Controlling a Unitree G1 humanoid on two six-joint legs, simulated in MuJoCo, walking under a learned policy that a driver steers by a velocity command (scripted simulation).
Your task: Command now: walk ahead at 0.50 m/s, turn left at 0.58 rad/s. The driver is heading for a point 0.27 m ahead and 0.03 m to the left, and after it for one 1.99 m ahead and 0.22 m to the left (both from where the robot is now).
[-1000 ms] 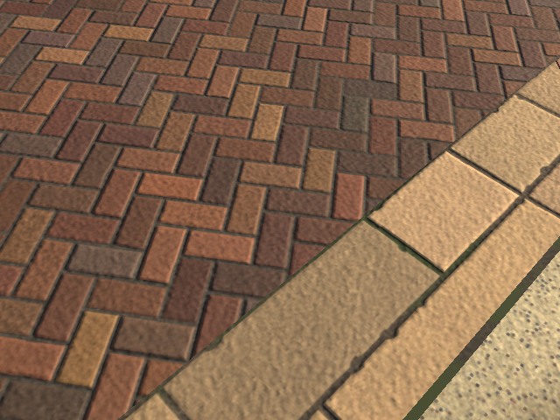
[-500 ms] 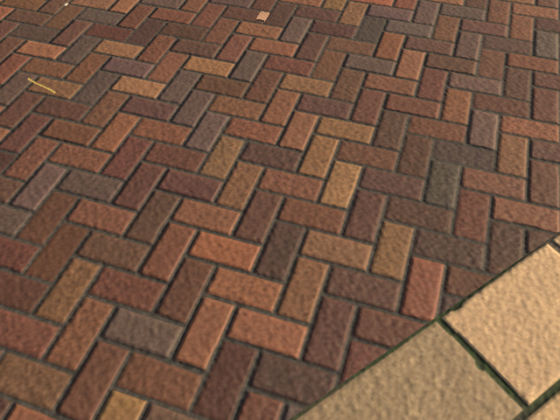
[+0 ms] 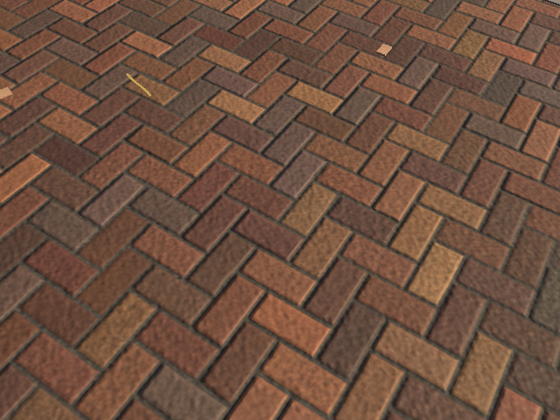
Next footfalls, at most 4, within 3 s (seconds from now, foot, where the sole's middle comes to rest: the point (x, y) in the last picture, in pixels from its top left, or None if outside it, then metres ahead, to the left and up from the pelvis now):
0.24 right None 0.28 -0.14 -0.78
0.68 left None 0.21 0.07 -0.78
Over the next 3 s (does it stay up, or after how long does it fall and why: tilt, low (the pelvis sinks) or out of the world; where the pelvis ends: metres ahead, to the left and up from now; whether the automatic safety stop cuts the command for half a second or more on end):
stays up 0.21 -0.04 0.00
